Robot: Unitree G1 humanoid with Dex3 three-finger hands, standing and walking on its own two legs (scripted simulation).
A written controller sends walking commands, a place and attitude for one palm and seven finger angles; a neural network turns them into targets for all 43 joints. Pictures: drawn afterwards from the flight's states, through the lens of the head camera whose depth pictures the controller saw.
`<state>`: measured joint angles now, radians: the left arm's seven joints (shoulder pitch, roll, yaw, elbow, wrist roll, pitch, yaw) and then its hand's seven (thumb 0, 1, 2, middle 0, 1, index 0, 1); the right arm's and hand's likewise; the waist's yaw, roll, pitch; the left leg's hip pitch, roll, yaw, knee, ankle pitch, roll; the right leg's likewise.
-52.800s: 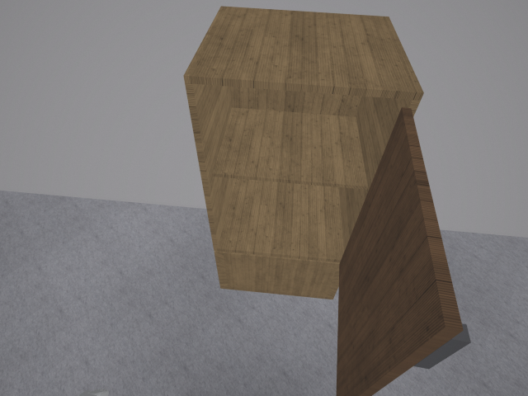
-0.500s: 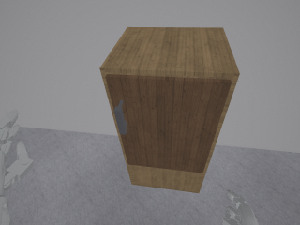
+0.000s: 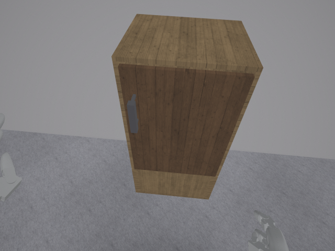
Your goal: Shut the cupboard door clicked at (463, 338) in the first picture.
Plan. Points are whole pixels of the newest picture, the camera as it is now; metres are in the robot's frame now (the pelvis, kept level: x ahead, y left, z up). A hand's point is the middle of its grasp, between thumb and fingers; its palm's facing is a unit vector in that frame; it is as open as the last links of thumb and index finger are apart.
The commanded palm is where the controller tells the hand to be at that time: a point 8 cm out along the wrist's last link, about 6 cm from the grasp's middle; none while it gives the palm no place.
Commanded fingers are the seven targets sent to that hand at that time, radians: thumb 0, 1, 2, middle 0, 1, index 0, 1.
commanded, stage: step back with the hand held close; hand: left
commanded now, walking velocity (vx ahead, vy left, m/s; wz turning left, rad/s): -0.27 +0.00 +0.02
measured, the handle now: (134, 113) +0.57 +0.15 -0.02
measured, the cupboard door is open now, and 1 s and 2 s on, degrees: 0 0 0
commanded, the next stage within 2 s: stop stepping back and stand still in 0.72 s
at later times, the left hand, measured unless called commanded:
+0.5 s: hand out of the picture +0.12 +0.28 +0.17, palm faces +0.50 -0.73 -0.47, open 7.4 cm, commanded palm +0.04 +0.31 +0.19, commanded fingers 0.00 0.90 0.90 -0.20 -0.30 -0.20 -0.30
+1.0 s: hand out of the picture +0.03 +0.25 +0.18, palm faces +0.39 -0.78 -0.49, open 7.4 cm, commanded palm -0.02 +0.28 +0.19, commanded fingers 0.00 0.90 0.90 -0.20 -0.30 -0.20 -0.30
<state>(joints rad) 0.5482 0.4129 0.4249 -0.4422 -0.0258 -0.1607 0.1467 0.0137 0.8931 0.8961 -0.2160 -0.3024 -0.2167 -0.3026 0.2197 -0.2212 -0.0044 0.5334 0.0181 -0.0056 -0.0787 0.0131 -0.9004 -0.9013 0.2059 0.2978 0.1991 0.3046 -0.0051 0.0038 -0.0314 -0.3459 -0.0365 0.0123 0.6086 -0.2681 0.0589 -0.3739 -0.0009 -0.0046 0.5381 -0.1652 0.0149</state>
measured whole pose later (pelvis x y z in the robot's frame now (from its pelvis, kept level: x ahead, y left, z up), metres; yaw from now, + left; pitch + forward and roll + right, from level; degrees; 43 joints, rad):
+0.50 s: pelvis -0.07 -0.01 -0.01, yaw +6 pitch +1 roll -4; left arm 0.51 0.45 0.46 -0.52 -0.01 -0.22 0.17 0.01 0.89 0.90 -0.22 -0.30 -0.22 -0.30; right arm 0.25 -0.21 -0.03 0.59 0.00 -0.07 -0.07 0.01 -0.90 -0.90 0.21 0.30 0.20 0.30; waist -0.05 0.01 0.01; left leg -0.52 0.04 0.00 0.65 -0.14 0.06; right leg -0.47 0.08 0.01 0.83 -0.29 0.02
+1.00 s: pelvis -0.16 -0.02 -0.01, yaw -1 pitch +0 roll -3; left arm 0.62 0.52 0.48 -0.50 -0.05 -0.24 0.12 0.01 0.89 0.90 -0.22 -0.30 -0.22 -0.30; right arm 0.25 -0.24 -0.02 0.58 0.00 -0.06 -0.08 0.01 -0.90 -0.90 0.21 0.30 0.20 0.30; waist -0.05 0.00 -0.11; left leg -0.52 0.07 0.05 0.57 -0.12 0.01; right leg -0.07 0.06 -0.02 0.50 -0.43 -0.01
